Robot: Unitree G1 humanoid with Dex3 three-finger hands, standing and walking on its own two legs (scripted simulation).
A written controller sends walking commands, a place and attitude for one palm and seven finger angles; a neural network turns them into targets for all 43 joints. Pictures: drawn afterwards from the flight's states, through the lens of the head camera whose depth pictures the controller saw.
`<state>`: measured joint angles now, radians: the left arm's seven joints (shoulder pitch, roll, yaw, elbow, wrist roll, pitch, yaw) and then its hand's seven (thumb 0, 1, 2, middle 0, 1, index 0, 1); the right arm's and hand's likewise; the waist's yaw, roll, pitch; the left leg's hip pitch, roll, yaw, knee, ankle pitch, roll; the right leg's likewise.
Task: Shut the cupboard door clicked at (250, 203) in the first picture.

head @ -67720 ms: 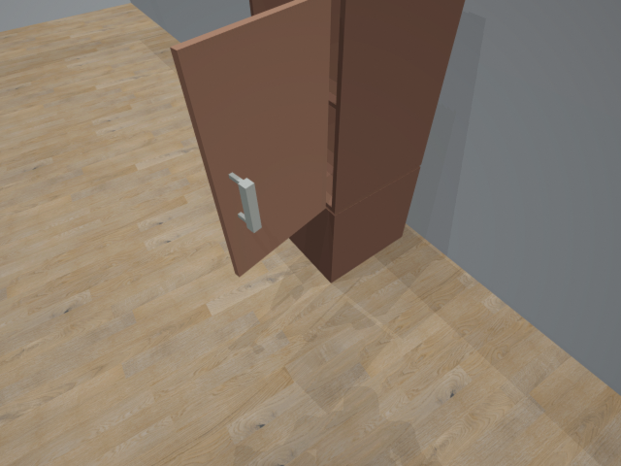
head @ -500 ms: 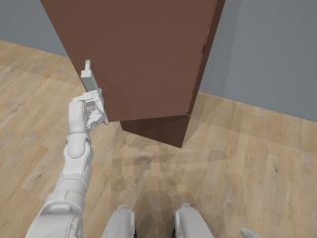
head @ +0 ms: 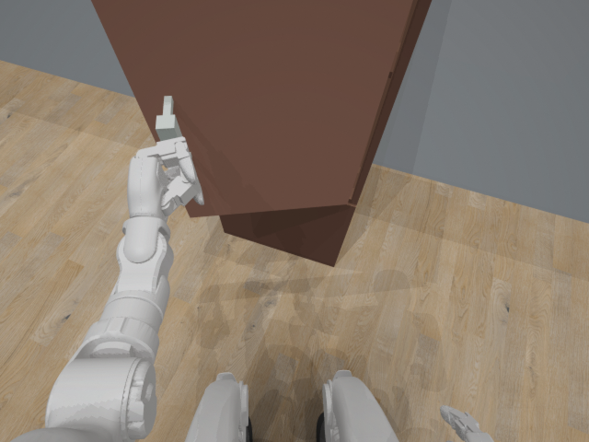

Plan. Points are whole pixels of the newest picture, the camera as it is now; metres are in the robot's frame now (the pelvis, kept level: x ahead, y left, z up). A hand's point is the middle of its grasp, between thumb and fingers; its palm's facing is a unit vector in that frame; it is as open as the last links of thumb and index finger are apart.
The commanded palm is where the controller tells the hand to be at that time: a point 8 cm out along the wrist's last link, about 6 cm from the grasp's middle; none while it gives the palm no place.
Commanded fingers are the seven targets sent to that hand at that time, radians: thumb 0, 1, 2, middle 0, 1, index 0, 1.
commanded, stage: push the door shut along its arc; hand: left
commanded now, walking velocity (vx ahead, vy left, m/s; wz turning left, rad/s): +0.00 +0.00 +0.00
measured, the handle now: (178, 144) +0.53 +0.15 +0.04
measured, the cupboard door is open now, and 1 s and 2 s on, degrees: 25 3 0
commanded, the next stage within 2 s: pull the fist back off the door in 1.16 s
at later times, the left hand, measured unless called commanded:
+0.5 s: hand (203, 150) +0.51 +0.12 +0.04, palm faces -0.11 -0.99 -0.06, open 3.1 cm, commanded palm +0.51 +0.15 +0.04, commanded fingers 0.00 0.90 0.90 -1.30 -1.50 -1.30 -1.50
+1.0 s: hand (226, 118) +0.57 +0.08 +0.04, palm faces -0.25 -0.97 -0.04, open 3.1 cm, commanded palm +0.58 +0.11 +0.04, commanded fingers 0.00 0.90 0.90 -1.30 -1.50 -1.30 -1.50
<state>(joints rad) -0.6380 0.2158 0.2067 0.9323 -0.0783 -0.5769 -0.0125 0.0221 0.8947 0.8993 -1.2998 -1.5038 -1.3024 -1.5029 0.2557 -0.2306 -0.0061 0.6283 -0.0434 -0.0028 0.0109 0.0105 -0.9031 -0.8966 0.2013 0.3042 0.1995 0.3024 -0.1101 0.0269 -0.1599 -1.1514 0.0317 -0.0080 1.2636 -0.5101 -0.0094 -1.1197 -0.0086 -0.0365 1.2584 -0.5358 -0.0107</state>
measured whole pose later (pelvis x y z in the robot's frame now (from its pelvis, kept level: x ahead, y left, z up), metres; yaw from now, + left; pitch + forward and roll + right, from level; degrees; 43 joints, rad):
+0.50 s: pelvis -0.01 +0.01 -0.02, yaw +0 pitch +27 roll -3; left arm -0.97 0.39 0.23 1.21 -0.07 -0.50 -0.13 0.02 0.90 0.90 -1.33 -1.50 -1.31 -1.50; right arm 0.34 -0.26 0.01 0.67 -0.05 0.02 0.02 0.01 -0.90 -0.90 0.20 0.30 0.20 0.30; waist -0.19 0.05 -0.15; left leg -1.30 0.03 -0.03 1.34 -0.51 0.00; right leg -1.25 -0.01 -0.06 1.31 -0.53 -0.01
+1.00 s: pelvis -0.01 +0.01 -0.04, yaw -2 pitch +32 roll -4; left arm -1.23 0.53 0.27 1.31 -0.01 -0.37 -0.24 0.02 0.90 0.90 -1.30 -1.50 -1.30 -1.50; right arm 0.36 -0.25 0.04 0.66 -0.05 -0.01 0.04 0.01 -0.90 -0.90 0.20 0.30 0.20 0.30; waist -0.28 0.07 -0.13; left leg -1.44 0.05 -0.05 1.42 -0.54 0.00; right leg -1.38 0.02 -0.07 1.36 -0.54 0.00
